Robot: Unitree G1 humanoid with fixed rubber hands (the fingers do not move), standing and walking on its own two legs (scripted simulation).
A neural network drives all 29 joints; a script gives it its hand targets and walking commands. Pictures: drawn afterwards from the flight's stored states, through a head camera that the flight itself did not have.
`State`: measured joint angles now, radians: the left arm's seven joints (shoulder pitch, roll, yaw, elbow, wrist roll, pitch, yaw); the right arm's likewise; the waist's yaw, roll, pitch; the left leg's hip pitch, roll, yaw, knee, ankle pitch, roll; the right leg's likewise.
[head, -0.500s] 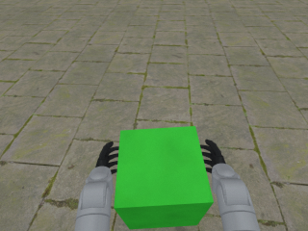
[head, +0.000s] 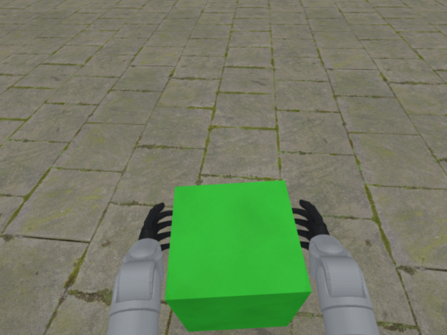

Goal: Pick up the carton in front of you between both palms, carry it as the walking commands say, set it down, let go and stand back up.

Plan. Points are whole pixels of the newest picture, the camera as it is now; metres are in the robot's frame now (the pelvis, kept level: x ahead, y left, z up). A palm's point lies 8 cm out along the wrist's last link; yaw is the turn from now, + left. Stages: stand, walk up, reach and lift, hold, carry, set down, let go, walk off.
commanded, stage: hold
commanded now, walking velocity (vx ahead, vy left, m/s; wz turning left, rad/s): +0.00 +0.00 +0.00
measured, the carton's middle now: (234, 260) +0.29 +0.00 -0.05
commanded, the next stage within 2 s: set down in 0.24 s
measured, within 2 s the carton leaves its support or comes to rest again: neither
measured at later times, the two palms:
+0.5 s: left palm (137, 259) +0.26 +0.17 +0.03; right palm (302, 233) +0.30 -0.13 +0.03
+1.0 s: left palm (163, 275) +0.32 +0.17 -0.18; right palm (279, 254) +0.37 -0.12 -0.19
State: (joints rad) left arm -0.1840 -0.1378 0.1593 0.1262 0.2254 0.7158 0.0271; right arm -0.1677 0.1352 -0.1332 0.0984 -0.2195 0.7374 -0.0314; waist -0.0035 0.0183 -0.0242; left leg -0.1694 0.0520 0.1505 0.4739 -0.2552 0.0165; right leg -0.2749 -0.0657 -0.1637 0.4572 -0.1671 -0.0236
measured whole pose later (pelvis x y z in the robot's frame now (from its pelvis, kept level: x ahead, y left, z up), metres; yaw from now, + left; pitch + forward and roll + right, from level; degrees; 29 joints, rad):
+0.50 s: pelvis -0.04 -0.03 -0.01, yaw +8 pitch -8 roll +0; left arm -0.52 -0.19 0.47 0.52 0.41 0.58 -0.04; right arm -0.49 0.19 -0.42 0.47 -0.39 0.63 0.03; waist -0.01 0.02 0.12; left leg -0.14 -0.01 -0.04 0.54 -0.27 0.01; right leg -0.18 0.01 0.02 0.52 -0.20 -0.01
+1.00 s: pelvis -0.06 -0.03 -0.11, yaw +9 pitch +32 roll +1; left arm -0.66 -0.15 0.43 0.49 0.19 0.18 0.05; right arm -0.66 0.07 -0.35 0.50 -0.23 0.20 0.00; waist 0.00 0.03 -0.01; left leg -1.27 -0.03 -0.04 1.11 -0.40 -0.03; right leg -1.32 0.01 0.02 1.09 -0.32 -0.01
